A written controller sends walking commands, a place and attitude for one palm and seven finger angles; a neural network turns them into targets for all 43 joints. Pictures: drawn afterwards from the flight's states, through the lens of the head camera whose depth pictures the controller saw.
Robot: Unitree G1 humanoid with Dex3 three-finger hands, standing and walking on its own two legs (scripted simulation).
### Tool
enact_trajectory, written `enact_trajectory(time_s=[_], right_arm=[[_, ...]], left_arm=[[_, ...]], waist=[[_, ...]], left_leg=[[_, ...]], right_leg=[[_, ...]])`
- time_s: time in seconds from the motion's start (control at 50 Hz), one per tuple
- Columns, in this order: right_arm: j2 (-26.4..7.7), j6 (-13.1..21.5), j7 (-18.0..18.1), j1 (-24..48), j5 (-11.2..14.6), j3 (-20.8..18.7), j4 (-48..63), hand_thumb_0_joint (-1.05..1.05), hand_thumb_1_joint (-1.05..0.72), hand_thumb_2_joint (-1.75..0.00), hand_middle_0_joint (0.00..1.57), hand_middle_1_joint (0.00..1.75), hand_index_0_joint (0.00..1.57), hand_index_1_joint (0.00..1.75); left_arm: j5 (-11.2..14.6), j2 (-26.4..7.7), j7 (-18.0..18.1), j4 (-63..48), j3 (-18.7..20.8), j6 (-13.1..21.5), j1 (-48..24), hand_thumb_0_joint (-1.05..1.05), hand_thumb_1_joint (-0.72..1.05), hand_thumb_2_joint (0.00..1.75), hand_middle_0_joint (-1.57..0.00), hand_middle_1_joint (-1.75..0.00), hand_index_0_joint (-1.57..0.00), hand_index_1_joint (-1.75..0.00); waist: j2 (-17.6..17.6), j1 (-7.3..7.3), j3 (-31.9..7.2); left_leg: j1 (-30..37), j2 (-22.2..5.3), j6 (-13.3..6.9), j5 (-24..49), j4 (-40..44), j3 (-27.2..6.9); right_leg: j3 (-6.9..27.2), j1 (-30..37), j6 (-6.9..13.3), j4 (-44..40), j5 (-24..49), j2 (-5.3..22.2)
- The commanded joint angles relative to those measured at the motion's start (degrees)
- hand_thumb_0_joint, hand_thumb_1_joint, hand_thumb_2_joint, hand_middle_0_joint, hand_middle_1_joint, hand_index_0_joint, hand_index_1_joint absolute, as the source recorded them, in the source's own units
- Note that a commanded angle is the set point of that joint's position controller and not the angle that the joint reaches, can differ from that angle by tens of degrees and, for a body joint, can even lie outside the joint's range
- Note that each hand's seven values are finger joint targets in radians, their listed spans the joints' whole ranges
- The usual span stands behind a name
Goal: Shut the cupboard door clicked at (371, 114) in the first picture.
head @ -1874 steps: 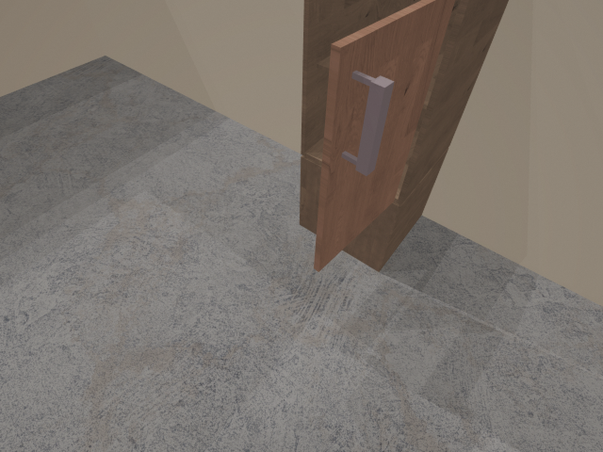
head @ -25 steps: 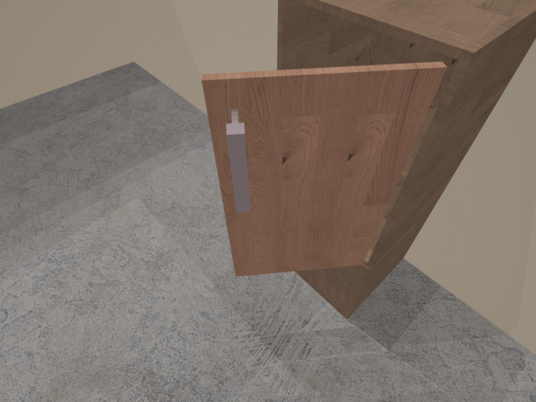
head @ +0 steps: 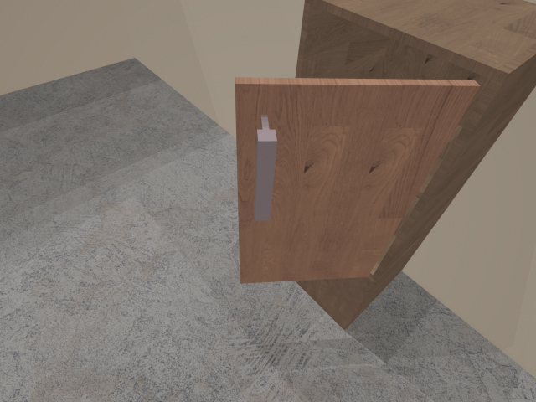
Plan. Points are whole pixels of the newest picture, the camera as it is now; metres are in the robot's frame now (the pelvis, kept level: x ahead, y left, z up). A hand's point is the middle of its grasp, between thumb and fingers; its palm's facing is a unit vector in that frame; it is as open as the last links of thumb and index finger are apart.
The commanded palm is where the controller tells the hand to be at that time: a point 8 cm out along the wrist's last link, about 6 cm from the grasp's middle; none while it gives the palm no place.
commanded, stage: look again from close up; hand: left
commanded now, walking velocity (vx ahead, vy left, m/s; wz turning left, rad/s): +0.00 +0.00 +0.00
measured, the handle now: (263, 170) +0.45 +0.04 +0.11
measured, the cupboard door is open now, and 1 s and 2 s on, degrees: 53 53 53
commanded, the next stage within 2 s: shuffle to correct the standing spot in 0.46 s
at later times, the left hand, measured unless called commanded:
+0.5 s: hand out of the picture -0.07 +0.18 -0.18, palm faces +0.01 -0.98 -0.22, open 7.4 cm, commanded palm none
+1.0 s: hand out of the picture -0.17 +0.12 -0.19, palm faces +0.18 -0.97 -0.14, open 7.4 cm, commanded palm none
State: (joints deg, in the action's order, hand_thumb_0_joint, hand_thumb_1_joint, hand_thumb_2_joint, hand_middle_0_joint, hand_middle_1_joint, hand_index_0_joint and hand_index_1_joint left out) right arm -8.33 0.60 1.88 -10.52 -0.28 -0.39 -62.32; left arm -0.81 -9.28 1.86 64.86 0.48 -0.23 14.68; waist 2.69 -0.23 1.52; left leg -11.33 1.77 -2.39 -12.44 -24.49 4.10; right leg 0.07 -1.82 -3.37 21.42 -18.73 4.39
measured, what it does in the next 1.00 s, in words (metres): shifts its weight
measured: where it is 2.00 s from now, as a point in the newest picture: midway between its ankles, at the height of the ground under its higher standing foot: outside the picture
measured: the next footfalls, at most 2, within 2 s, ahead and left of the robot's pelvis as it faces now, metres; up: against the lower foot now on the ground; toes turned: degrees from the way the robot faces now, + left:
right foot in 1.40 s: +0.07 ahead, -0.21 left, +0.00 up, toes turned +0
left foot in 1.68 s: +0.07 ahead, -0.06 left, +0.00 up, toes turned +14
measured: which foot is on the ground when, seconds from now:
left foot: down 0.00-1.00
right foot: down 0.00-1.00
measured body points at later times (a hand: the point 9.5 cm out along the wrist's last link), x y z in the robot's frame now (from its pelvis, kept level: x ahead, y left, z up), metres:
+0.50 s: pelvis -0.07 -0.01 -0.01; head -0.09 +0.00 +0.44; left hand -0.07 +0.23 -0.16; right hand -0.05 -0.24 -0.16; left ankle +0.01 +0.09 -0.74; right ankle -0.08 -0.15 -0.74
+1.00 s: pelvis -0.06 -0.03 -0.01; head -0.08 +0.00 +0.44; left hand -0.17 +0.17 -0.18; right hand -0.03 -0.26 -0.15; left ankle -0.03 +0.06 -0.72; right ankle -0.08 -0.15 -0.74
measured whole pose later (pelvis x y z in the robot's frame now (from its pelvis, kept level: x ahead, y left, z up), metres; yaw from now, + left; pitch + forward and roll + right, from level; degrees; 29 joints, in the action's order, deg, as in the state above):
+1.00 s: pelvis -0.06 -0.03 -0.01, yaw +6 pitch +0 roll -2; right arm -7.6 -1.9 0.7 -18.3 -1.1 -2.3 -60.5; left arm -1.7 -9.0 1.7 62.5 1.5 -0.8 28.6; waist 2.7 -0.6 -2.3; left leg -23.8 -0.9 -2.2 -20.4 -43.1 2.6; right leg -5.3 -9.7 0.6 27.8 -17.5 0.6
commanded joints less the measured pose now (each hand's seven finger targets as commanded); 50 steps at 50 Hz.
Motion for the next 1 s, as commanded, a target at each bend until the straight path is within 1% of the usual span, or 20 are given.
enact_trajectory(time_s=[0.0, 0.04, 0.08, 0.1, 0.2, 0.28, 0.38, 0.54, 0.66, 0.7, 0.78, 0.8, 0.82, 0.84, 0.86, 0.88, 0.9, 0.92, 0.96, 0.98], right_arm=[[-8.75, 1.71, -0.38, -3.79, -0.45, -0.64, 5.88, 0.00, -0.90, -0.90, 0.20, 0.30, 0.20, 0.30], [-9.04, 1.86, 0.02, -6.72, -0.66, -1.54, 5.70, 0.00, -0.90, -0.90, 0.20, 0.30, 0.20, 0.30], [-9.44, 1.49, 0.01, -6.68, -0.38, -1.84, 6.63, 0.00, -0.90, -0.90, 0.20, 0.30, 0.20, 0.30], [-9.37, 1.47, -0.02, -5.75, -0.36, -1.59, 6.98, 0.00, -0.90, -0.90, 0.20, 0.30, 0.20, 0.30], [-9.04, 0.38, -0.69, -4.31, -0.46, -1.69, 8.10, 0.00, -0.90, -0.90, 0.20, 0.30, 0.20, 0.30], [-9.55, -0.46, -1.26, -4.99, -0.70, -1.94, 8.30, 0.00, -0.90, -0.90, 0.20, 0.30, 0.20, 0.30], [-9.05, -0.74, -1.44, -7.01, -0.85, -1.95, 7.83, 0.00, -0.90, -0.90, 0.20, 0.30, 0.20, 0.30], [-7.99, -0.17, -1.38, -8.56, -0.46, -1.63, 5.86, 0.00, -0.90, -0.90, 0.20, 0.30, 0.20, 0.30], [-9.65, -1.04, -1.03, -8.24, -1.05, -2.59, 4.49, 0.00, -0.90, -0.90, 0.20, 0.30, 0.20, 0.30], [-10.02, -1.17, -0.69, -8.21, -1.06, -3.03, 4.34, 0.00, -0.90, -0.90, 0.20, 0.30, 0.20, 0.30], [-10.15, -1.45, -0.10, -7.25, -1.26, -3.97, 4.19, 0.00, -0.90, -0.90, 0.20, 0.30, 0.20, 0.30], [-9.53, -1.53, -0.06, -7.05, -1.27, -4.03, 4.31, 0.00, -0.90, -0.90, 0.20, 0.30, 0.20, 0.30], [-8.53, -1.75, -0.05, -6.70, -1.28, -3.97, 4.49, 0.00, -0.90, -0.90, 0.20, 0.30, 0.20, 0.30], [-6.03, -1.84, -0.08, -6.31, -1.20, -3.60, 5.18, 0.00, -0.90, -0.90, 0.20, 0.30, 0.20, 0.30], [-3.34, -1.84, -0.29, -6.22, -1.03, -2.97, 6.01, 0.00, -0.90, -0.90, 0.20, 0.30, 0.20, 0.30], [-2.76, -1.51, -0.53, -5.31, -0.99, -2.82, 6.09, 0.00, -0.90, -0.90, 0.20, 0.30, 0.20, 0.30], [-2.04, -1.39, -0.60, -6.07, -0.82, -2.78, 5.80, 0.00, -0.90, -0.90, 0.20, 0.30, 0.20, 0.30], [-1.97, -1.14, -0.81, -7.65, -0.83, -2.75, 5.61, 0.00, -0.90, -0.90, 0.20, 0.30, 0.20, 0.30], [-1.20, -0.63, -0.99, -11.15, -0.72, -2.51, 4.29, 0.00, -0.90, -0.90, 0.20, 0.30, 0.20, 0.30], [-2.09, -0.21, -0.83, -13.40, -0.87, -2.51, 3.36, 0.00, -0.90, -0.90, 0.20, 0.30, 0.20, 0.30]], left_arm=[[-0.83, -7.22, 2.99, -3.03, 0.47, 3.10, 7.61, 0.00, 0.90, 0.90, -0.20, -0.30, -0.20, -0.30], [-0.33, -7.19, 2.35, -4.77, 0.50, 2.73, 7.99, 0.00, 0.90, 0.90, -0.20, -0.30, -0.20, -0.30], [0.03, -6.40, 2.13, -5.88, 0.48, 2.45, 6.95, 0.00, 0.90, 0.90, -0.20, -0.30, -0.20, -0.30], [-0.14, -6.65, 2.01, -6.78, 0.35, 2.22, 6.86, 0.00, 0.90, 0.90, -0.20, -0.30, -0.20, -0.30], [-0.23, -7.53, 1.15, -8.62, 0.30, 1.04, 4.57, 0.00, 0.90, 0.90, -0.20, -0.30, -0.20, -0.30], [-0.31, -8.53, 0.76, -9.18, 0.16, 0.53, 5.17, 0.00, 0.90, 0.90, -0.20, -0.30, -0.20, -0.30], [-0.36, -8.41, 0.55, -9.72, 0.36, 0.39, 7.21, 0.00, 0.90, 0.90, -0.20, -0.30, -0.20, -0.30], [-0.22, -7.28, 0.40, -8.61, -0.01, 0.93, 9.86, 0.00, 0.90, 0.90, -0.20, -0.30, -0.20, -0.30], [-0.92, -4.47, -0.07, -5.44, 0.20, -0.07, 15.67, 0.00, 0.90, 0.90, -0.20, -0.30, -0.20, -0.30], [-0.99, -3.89, -0.46, -4.82, 0.34, -0.38, 17.33, 0.00, 0.90, 0.90, -0.20, -0.30, -0.20, -0.30], [-0.99, -2.36, -1.02, -3.62, 0.85, -0.99, 20.46, 0.00, 0.90, 0.90, -0.20, -0.30, -0.20, -0.30], [-1.02, -2.70, -1.08, -3.45, 1.05, -0.88, 21.58, 0.00, 0.90, 0.90, -0.20, -0.30, -0.20, -0.30], [-1.10, -3.45, -0.97, -3.46, 1.35, -0.83, 22.21, 0.00, 0.90, 0.90, -0.20, -0.30, -0.20, -0.30], [-1.14, -4.71, -0.58, -3.67, 1.80, -0.58, 21.99, 0.00, 0.90, 0.90, -0.20, -0.30, -0.20, -0.30], [-1.04, -6.52, -0.11, -4.24, 2.15, -0.35, 20.13, 0.00, 0.90, 0.90, -0.20, -0.30, -0.20, -0.30], [-0.82, -5.67, 0.35, -5.25, 1.99, 0.22, 16.40, 0.00, 0.90, 0.90, -0.20, -0.30, -0.20, -0.30], [-0.75, -5.01, 0.50, -5.69, 1.80, 0.61, 14.00, 0.00, 0.90, 0.90, -0.20, -0.30, -0.20, -0.30], [-0.81, -5.25, 0.55, -6.55, 1.84, 0.72, 11.56, 0.00, 0.90, 0.90, -0.20, -0.30, -0.20, -0.30], [-1.13, -5.04, 0.25, -6.27, 1.38, 0.54, 10.02, 0.00, 0.90, 0.90, -0.20, -0.30, -0.20, -0.30], [-0.99, -4.01, 0.26, -5.79, 0.95, 0.20, 11.50, 0.00, 0.90, 0.90, -0.20, -0.30, -0.20, -0.30]], waist=[[-9.33, 0.15, 0.16], [-5.33, 0.04, -7.93], [-3.80, 0.48, -10.37], [-3.73, 0.03, -8.05], [-2.80, 0.26, 3.47], [-0.95, 0.70, 7.21], [-0.45, 0.62, 6.21], [-1.42, 0.36, 4.13], [-8.10, -0.58, 5.18], [-8.39, -0.96, 4.86], [-9.45, -1.54, 2.34], [-7.79, -1.90, 1.70], [-3.15, -2.12, 2.12], [3.65, -2.07, 4.20], [11.84, -1.52, 5.52], [12.00, -0.76, 6.99], [8.26, 0.89, 6.57], [5.50, 2.23, 5.46], [3.36, 3.71, 6.18], [0.30, 3.56, 5.97]], left_leg=[[3.97, -7.89, 2.07, 42.69, -8.01, -7.05], [6.01, -8.21, 0.55, 36.48, -7.80, -7.06], [6.96, -8.90, -0.45, 33.99, -7.44, -7.53], [5.16, -8.66, -0.58, 32.31, -7.50, -7.11], [-4.38, -6.83, -0.15, 3.45, -0.44, -7.58], [-6.89, -5.70, 0.71, -12.32, 2.80, -7.96], [-6.96, -5.55, 0.80, -13.91, 3.03, -7.84], [-5.79, -6.30, 0.83, -11.09, 3.60, -8.10], [-12.73, -9.54, -1.23, -28.57, 10.90, -14.23], [-13.59, -10.29, -1.90, -27.57, 12.13, -15.77], [-14.82, -10.19, -1.51, -28.43, 12.11, -15.32], [-15.26, -9.02, -0.98, -26.88, 10.02, -13.64], [-16.55, -6.27, -0.02, -25.32, 4.72, -10.75], [-19.35, -2.50, 0.78, -20.50, -4.66, -6.88], [-21.22, 0.02, 1.31, -13.34, -15.56, -1.21], [-19.04, -1.15, 0.41, -10.84, -23.62, -1.22], [-17.18, -2.06, 0.04, -10.56, -27.00, -1.82], [-15.12, -2.64, -0.18, -9.04, -26.89, -1.22], [-4.78, -2.75, 0.33, -6.67, -12.66, 1.53], [0.39, -3.37, 0.82, -5.78, -5.83, 0.46]], right_leg=[[2.08, -9.16, 3.82, 1.98, 29.73, 2.53], [1.21, -5.84, 4.77, 6.94, 26.64, 2.25], [0.34, -5.81, 4.87, 6.78, 20.69, 1.19], [0.64, -6.56, 4.84, 6.39, 20.62, 0.99], [1.80, -11.80, 5.16, 3.26, 3.29, 0.23], [4.04, -17.66, 5.62, 0.49, -10.12, 0.23], [4.86, -19.85, 5.54, -0.52, -13.62, 0.29], [4.90, -19.05, 5.22, -1.05, -9.60, 0.35], [-2.45, -15.23, 4.42, 6.06, -12.05, -3.85], [-4.43, -13.44, 4.74, 7.97, -7.63, -4.81], [-5.82, -9.48, 5.07, 7.19, -6.26, -5.54], [-5.01, -8.05, 5.36, 4.38, -6.89, -5.05], [-1.38, -8.62, 6.32, 0.05, -11.18, -2.67], [6.79, -10.82, 8.42, -5.52, -18.16, 1.81], [14.28, -12.41, 10.94, -12.00, -24.76, 8.28], [15.43, -16.74, 12.26, -14.27, -20.66, 10.76], [14.17, -18.66, 12.86, -13.89, -17.20, 10.88], [9.88, -18.58, 13.11, -11.28, -10.77, 9.48], [2.29, -24.31, 10.75, -4.45, -11.59, 5.94], [0.24, -25.99, 9.46, 1.21, -11.90, 3.53]])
